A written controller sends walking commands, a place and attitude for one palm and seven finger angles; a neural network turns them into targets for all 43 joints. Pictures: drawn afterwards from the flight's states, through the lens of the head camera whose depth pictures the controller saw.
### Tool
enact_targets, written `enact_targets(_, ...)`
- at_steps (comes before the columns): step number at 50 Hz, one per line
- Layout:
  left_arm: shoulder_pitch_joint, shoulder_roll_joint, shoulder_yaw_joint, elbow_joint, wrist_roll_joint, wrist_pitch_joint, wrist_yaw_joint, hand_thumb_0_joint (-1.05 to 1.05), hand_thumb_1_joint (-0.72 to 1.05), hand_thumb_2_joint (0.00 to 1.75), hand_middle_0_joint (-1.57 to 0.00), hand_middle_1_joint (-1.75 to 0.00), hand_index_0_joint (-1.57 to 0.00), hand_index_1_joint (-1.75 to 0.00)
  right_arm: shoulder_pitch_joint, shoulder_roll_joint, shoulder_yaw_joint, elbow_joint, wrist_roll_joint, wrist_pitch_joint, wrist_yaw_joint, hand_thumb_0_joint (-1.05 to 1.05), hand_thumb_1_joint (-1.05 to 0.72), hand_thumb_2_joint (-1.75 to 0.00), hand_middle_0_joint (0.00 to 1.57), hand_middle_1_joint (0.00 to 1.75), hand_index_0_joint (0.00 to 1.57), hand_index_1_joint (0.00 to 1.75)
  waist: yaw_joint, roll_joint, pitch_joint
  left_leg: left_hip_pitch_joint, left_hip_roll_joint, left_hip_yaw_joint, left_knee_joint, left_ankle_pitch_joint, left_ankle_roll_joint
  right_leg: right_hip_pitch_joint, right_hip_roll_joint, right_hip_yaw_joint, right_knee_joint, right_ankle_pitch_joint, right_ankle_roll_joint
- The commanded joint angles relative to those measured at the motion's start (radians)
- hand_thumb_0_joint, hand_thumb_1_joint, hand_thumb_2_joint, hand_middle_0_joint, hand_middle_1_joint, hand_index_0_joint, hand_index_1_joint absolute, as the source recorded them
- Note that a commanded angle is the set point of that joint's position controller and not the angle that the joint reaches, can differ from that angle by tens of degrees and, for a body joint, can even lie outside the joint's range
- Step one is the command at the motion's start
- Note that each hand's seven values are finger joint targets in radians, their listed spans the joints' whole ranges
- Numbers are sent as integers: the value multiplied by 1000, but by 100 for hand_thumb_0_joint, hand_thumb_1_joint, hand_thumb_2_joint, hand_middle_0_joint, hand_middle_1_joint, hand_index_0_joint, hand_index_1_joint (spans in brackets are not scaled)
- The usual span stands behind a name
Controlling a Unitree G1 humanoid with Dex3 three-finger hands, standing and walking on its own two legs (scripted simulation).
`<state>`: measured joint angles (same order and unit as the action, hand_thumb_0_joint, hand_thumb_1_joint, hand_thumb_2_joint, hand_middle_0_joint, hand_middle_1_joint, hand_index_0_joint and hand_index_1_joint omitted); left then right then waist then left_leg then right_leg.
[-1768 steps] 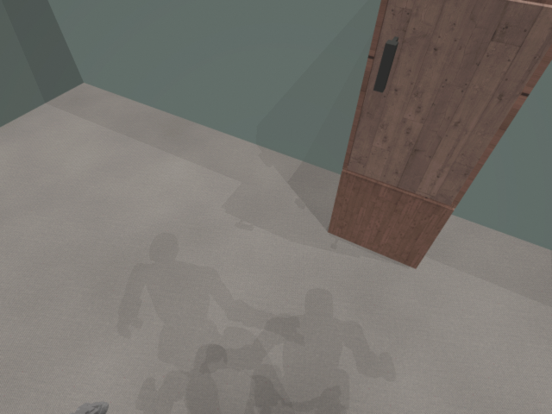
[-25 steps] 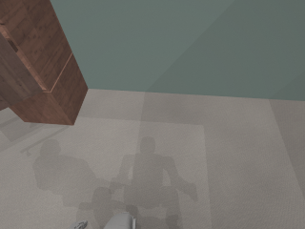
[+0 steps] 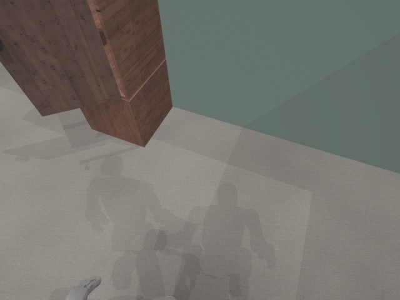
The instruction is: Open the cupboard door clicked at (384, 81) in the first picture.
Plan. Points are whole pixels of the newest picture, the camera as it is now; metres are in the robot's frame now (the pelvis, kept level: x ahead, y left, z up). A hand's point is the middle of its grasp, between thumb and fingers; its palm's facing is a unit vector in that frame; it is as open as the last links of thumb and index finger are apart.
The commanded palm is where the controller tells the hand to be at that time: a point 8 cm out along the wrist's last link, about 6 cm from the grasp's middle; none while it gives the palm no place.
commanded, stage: turn to face it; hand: left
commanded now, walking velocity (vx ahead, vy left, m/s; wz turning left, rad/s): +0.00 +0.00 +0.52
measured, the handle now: out of the picture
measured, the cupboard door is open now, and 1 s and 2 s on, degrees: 42 42 42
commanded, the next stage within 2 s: take the last steps up to it in 0.40 s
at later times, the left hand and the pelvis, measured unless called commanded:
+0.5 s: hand out of the picture -0.01 +0.23 -0.17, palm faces +0.29 -0.93 -0.22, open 7.4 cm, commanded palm none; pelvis +0.01 +0.02 +0.01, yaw +14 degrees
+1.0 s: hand out of the picture -0.04 +0.20 -0.16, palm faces +0.47 -0.86 -0.17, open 7.4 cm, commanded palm none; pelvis +0.07 +0.07 +0.01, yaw +24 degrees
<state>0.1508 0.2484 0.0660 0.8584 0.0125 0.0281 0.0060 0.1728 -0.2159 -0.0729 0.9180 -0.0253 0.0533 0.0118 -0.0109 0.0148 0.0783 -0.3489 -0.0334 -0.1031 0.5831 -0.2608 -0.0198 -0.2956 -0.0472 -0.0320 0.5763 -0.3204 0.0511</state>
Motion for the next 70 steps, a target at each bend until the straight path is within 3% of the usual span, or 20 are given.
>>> enact_targets(1,135,215,44,-32,14,-41,29,0,90,90,-20,-30,-20,-30,-66,-132,-39,-115,8,-18,0,0,-90,-90,20,30,20,30,63,-277,-129,-255,-3,34,506,-349,-12,209,-444,358,-294,266,-216)
enact_targets(5,30,113,18,-55,10,-41,30,0,90,90,-20,-30,-20,-30,-60,-91,-26,-69,10,4,16,0,-90,-90,20,30,20,30,1,-219,-68,-223,55,87,606,-180,-40,144,-278,63,-223,470,-162)
enact_targets(12,137,162,39,12,21,-44,25,0,90,90,-20,-30,-20,-30,-115,-45,0,-67,19,-14,17,0,-90,-90,20,30,20,30,55,-235,-101,-79,35,192,169,-205,-29,250,-300,-7,-140,638,-159)
enact_targets(15,123,165,42,25,7,-40,18,0,90,90,-20,-30,-20,-30,-35,-73,0,-39,14,-27,8,0,-90,-90,20,30,20,30,7,-195,-125,122,20,207,-93,3,-8,166,-266,-63,-31,582,-91)
enact_targets(16,111,140,37,14,-3,-36,15,0,90,90,-20,-30,-20,-30,17,-130,-13,-25,9,-37,5,0,-90,-90,20,30,20,30,-25,-61,-167,283,104,133,-172,197,25,49,-233,-107,87,448,-43)
enact_targets(17,125,75,20,-10,-7,-30,10,0,90,90,-20,-30,-20,-30,64,-220,-35,-24,2,-42,1,0,-90,-90,20,30,20,30,-42,222,-219,434,349,-176,-171,523,141,-175,-107,-144,277,-58,23)
enact_targets(18,68,49,5,-35,0,-19,15,0,90,90,-20,-30,-20,-30,108,-269,-42,-12,0,-31,-9,0,-90,-90,20,30,20,30,-73,254,-198,340,458,-229,-205,609,249,-194,-73,-66,408,-359,17)
enact_targets(25,66,31,8,56,1,0,2,0,90,90,-20,-30,-20,-30,8,-161,-6,-9,-1,-51,-42,0,-90,-90,20,30,20,30,0,123,-140,229,284,-49,-227,516,188,-149,-41,7,397,-136,10)
enact_targets(32,176,39,17,89,10,-32,-17,0,90,90,-20,-30,-20,-30,-20,-164,-17,2,4,-38,-19,0,-90,-90,20,30,20,30,59,130,-68,-49,175,-76,-213,-237,133,197,23,-85,-60,-28,-17)
enact_targets(33,242,72,28,107,16,-43,-13,0,90,90,-20,-30,-20,-30,-32,-122,-13,-9,9,-39,-15,0,-90,-90,20,30,20,30,96,2,-59,-178,95,-11,-67,-304,91,326,-57,5,-196,-107,-39)
enact_targets(34,304,167,50,116,29,-52,-1,0,90,90,-20,-30,-20,-30,-40,-47,1,-39,18,-45,-6,0,-90,-90,20,30,20,30,127,-319,-48,-398,-21,120,226,-347,30,433,-340,379,-382,-332,-135)
enact_targets(35,310,198,45,106,13,-49,3,0,90,90,-20,-30,-20,-30,-119,-97,-4,-76,-1,-42,2,0,-90,-90,20,30,20,30,143,-277,22,-424,11,62,440,-326,23,282,-469,524,-476,-398,-201)
enact_targets(36,262,178,44,96,12,-63,9,0,90,90,-20,-30,-20,-30,-127,-102,-14,-73,-3,-37,8,0,-90,-90,20,30,20,30,102,-253,49,-415,53,14,543,-223,19,192,-445,547,-484,-430,-213)
enact_targets(41,175,80,21,108,11,-99,9,0,90,90,-20,-30,-20,-30,-47,-53,-7,-3,4,-29,35,0,-90,-90,20,30,20,30,29,-188,29,-314,110,107,488,25,-26,175,-294,75,-417,65,-124)
enact_targets(48,261,116,31,184,23,-96,9,0,90,90,-20,-30,-20,-30,-104,-4,16,-23,12,-59,48,0,-90,-90,20,30,20,30,67,-222,0,-129,75,218,74,-33,-2,238,-313,-45,-304,295,-118)
enact_targets(51,219,101,29,180,15,-85,1,0,90,90,-20,-30,-20,-30,149,-78,2,55,1,-81,25,0,-90,-90,20,30,20,30,-56,-89,-104,294,20,282,-122,16,28,84,-227,-142,-7,368,-70)
enact_targets(53,180,-9,5,111,2,-75,-8,0,90,90,-20,-30,-20,-30,407,-263,-48,113,-11,-85,-14,0,-90,-90,20,30,20,30,-146,288,-246,563,408,-269,-274,9,194,-309,-17,-140,533,-305,-20)
enact_targets(55,74,-30,-2,89,3,-74,-2,0,90,90,-20,-30,-20,-30,283,-217,-33,99,-5,-87,-28,0,-90,-90,20,30,20,30,-97,239,-157,384,434,-254,-332,-157,237,-419,-79,-6,739,-208,-65)
enact_targets(60,134,-54,0,144,13,-49,-24,0,90,90,-20,-30,-20,-30,150,-79,8,89,-4,-121,-32,0,-90,-90,20,30,20,30,14,91,-40,139,324,11,-411,20,185,-269,-108,-10,539,-4,-52)
enact_targets(70,5,-27,3,71,15,-52,-28,0,90,90,-20,-30,-20,-30,182,-85,10,137,-9,-112,-23,0,-90,-90,20,30,20,30,26,34,14,153,299,96,-347,65,183,-39,-35,-66,62,82,-56)
